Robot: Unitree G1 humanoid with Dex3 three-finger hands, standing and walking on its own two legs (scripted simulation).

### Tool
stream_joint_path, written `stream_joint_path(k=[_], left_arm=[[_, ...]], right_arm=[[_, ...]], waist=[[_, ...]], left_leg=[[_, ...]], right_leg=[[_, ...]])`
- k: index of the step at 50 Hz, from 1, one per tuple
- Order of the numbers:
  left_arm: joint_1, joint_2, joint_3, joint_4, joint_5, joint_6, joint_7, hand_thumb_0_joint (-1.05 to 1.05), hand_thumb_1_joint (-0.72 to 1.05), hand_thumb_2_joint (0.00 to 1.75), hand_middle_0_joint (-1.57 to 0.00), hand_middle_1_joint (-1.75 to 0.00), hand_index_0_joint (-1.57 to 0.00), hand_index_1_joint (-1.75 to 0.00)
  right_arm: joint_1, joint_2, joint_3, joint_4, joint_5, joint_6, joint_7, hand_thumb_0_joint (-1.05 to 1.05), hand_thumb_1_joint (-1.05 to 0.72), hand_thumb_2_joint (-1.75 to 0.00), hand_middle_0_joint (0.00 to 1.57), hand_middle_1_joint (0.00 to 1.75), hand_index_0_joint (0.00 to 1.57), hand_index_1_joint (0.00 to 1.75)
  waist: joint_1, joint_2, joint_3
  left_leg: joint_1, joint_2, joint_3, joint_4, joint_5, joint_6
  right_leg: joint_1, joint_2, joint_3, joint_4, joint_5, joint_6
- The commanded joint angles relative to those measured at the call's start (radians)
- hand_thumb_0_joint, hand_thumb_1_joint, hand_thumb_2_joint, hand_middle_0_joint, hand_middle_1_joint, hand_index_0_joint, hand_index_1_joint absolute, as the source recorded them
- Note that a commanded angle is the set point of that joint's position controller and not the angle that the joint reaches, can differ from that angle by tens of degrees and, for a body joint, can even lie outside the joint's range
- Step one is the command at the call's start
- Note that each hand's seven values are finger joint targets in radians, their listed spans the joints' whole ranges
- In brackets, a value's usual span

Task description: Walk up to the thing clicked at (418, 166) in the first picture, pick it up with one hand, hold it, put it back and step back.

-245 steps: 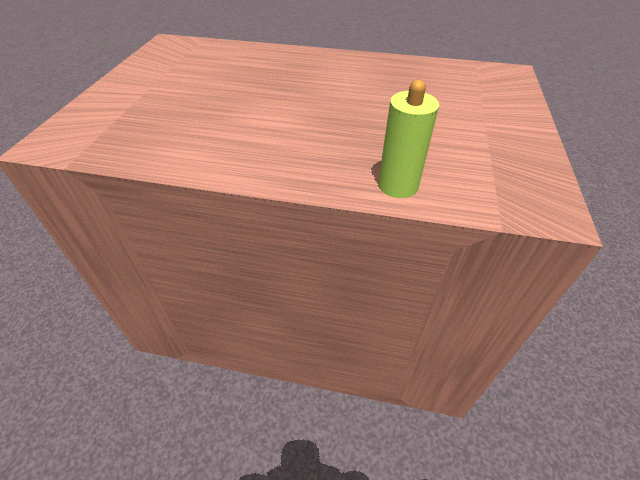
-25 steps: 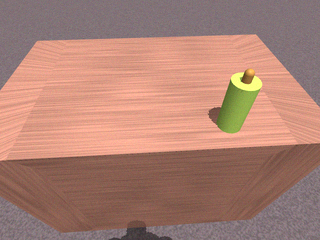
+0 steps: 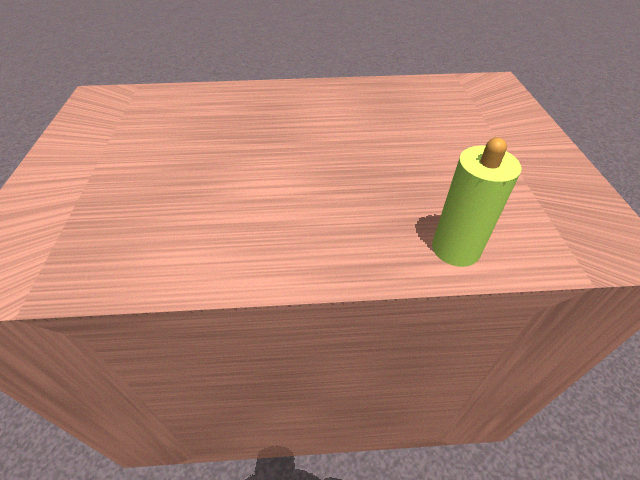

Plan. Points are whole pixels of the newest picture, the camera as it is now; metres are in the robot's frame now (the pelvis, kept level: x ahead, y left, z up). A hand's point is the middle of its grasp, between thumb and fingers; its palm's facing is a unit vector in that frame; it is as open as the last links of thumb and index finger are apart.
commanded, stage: stand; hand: right
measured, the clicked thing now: (474, 201) +0.45 -0.21 +0.12
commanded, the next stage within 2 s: rise first in 0.94 s
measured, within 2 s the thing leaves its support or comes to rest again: neither
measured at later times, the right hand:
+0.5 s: hand out of the picture +0.07 -0.25 -0.16, palm faces -0.02 +0.94 -0.34, open 7.4 cm
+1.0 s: hand out of the picture +0.07 -0.25 -0.16, palm faces -0.02 +0.94 -0.34, open 7.4 cm
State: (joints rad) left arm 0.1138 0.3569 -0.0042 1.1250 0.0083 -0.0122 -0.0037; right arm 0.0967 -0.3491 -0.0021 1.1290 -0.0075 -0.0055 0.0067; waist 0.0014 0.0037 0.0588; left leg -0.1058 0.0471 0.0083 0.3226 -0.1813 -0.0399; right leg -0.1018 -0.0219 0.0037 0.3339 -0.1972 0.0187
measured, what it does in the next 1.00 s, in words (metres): stands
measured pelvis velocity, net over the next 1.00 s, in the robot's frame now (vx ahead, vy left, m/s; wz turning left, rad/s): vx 0.00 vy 0.00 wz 0.00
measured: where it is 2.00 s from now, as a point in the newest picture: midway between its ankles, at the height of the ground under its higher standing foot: outside the picture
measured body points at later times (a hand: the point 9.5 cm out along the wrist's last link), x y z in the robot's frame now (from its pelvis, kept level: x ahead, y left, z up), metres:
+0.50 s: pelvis +0.00 +0.00 +0.00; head +0.01 +0.00 +0.45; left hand +0.07 +0.30 -0.13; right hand +0.07 -0.30 -0.13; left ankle +0.00 +0.14 -0.75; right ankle -0.01 -0.13 -0.75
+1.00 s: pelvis +0.00 +0.00 +0.00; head +0.01 +0.00 +0.45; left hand +0.07 +0.31 -0.13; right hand +0.07 -0.30 -0.13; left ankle +0.00 +0.14 -0.75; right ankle -0.01 -0.13 -0.75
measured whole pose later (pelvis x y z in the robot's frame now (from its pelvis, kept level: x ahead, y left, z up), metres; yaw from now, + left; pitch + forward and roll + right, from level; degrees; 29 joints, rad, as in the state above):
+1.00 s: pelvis +0.00 +0.00 +0.00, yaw +0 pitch -2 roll +0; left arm 0.12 0.36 -0.01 1.12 0.01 -0.01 0.00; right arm 0.11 -0.35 0.00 1.13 -0.01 -0.01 0.01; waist 0.00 0.00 0.06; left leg -0.10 0.05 0.01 0.32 -0.18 -0.04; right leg -0.10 -0.02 0.01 0.34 -0.20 0.02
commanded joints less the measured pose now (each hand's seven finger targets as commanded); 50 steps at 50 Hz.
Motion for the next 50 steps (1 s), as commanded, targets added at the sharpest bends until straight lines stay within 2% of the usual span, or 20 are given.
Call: stream_joint_path(k=[1,16,25,28,33,36,38,43,50], left_arm=[[-0.039,0.219,0.048,-0.056,-0.001,-0.017,0.012,0.0,0.9,0.9,-0.2,-0.3,-0.2,-0.3],[-0.027,0.224,0.047,-0.058,0.0,-0.017,0.011,0.0,0.9,0.9,-0.2,-0.3,-0.2,-0.3],[-0.027,0.222,0.045,-0.063,0.002,-0.018,0.012,0.0,0.9,0.9,-0.2,-0.3,-0.2,-0.3],[-0.026,0.214,0.043,-0.06,-0.001,-0.016,0.011,0.0,0.9,0.9,-0.2,-0.3,-0.2,-0.3],[-0.02,0.214,0.043,-0.059,-0.001,-0.014,0.009,0.0,0.9,0.9,-0.2,-0.3,-0.2,-0.3],[-0.02,0.218,0.044,-0.06,0.002,-0.015,0.01,0.0,0.9,0.9,-0.2,-0.3,-0.2,-0.3],[-0.032,0.22,0.044,-0.064,0.003,-0.018,0.012,0.0,0.9,0.9,-0.2,-0.3,-0.2,-0.3],[-0.029,0.217,0.042,-0.065,0.0,-0.017,0.012,0.0,0.9,0.9,-0.2,-0.3,-0.2,-0.3],[-0.027,0.219,0.044,-0.067,0.002,-0.017,0.013,0.0,0.9,0.9,-0.2,-0.3,-0.2,-0.3]], right_arm=[[-0.033,-0.212,-0.037,-0.06,0.0,-0.017,-0.009,0.0,-0.9,-0.9,0.2,0.3,0.2,0.3],[-0.016,-0.215,-0.038,-0.06,-0.001,-0.018,-0.01,0.0,-0.9,-0.9,0.2,0.3,0.2,0.3],[-0.016,-0.216,-0.039,-0.061,-0.001,-0.019,-0.011,0.0,-0.9,-0.9,0.2,0.3,0.2,0.3],[-0.011,-0.22,-0.038,-0.058,-0.003,-0.018,-0.011,0.0,-0.9,-0.9,0.2,0.3,0.2,0.3],[-0.017,-0.222,-0.04,-0.06,-0.002,-0.02,-0.011,0.0,-0.9,-0.9,0.2,0.3,0.2,0.3],[-0.017,-0.222,-0.041,-0.062,-0.001,-0.02,-0.011,0.0,-0.9,-0.9,0.2,0.3,0.2,0.3],[-0.013,-0.214,-0.041,-0.063,-0.001,-0.019,-0.01,0.0,-0.9,-0.9,0.2,0.3,0.2,0.3],[-0.016,-0.217,-0.041,-0.06,-0.001,-0.02,-0.01,0.0,-0.9,-0.9,0.2,0.3,0.2,0.3],[-0.018,-0.219,-0.044,-0.06,-0.002,-0.017,-0.011,0.0,-0.9,-0.9,0.2,0.3,0.2,0.3]], waist=[[-0.005,-0.004,-0.083],[-0.007,-0.009,-0.071],[-0.005,-0.006,-0.089],[-0.005,0.011,-0.067],[0.001,0.013,-0.068],[-0.002,0.005,-0.075],[-0.006,-0.017,-0.093],[-0.004,0.004,-0.088],[-0.007,-0.005,-0.084]], left_leg=[[0.031,0.09,-0.064,-0.043,0.144,0.052],[0.023,0.089,-0.065,-0.042,0.123,0.048],[0.038,0.093,-0.063,-0.033,0.146,0.053],[0.017,0.088,-0.06,-0.044,0.108,0.053],[0.016,0.088,-0.064,-0.05,0.107,0.051],[0.028,0.092,-0.066,-0.048,0.11,0.055],[0.031,0.093,-0.066,-0.038,0.149,0.054],[0.032,0.092,-0.065,-0.04,0.163,0.053],[0.038,0.089,-0.057,-0.039,0.135,0.055]], right_leg=[[-0.008,-0.103,0.073,-0.055,0.164,-0.038],[-0.021,-0.103,0.078,-0.06,0.14,-0.038],[-0.018,-0.106,0.079,-0.052,0.173,-0.038],[-0.025,-0.105,0.082,-0.064,0.135,-0.035],[-0.025,-0.102,0.079,-0.059,0.121,-0.036],[-0.028,-0.104,0.08,-0.056,0.128,-0.037],[-0.01,-0.106,0.075,-0.049,0.167,-0.038],[-0.009,-0.106,0.077,-0.048,0.184,-0.038],[-0.02,-0.104,0.078,-0.056,0.166,-0.038]])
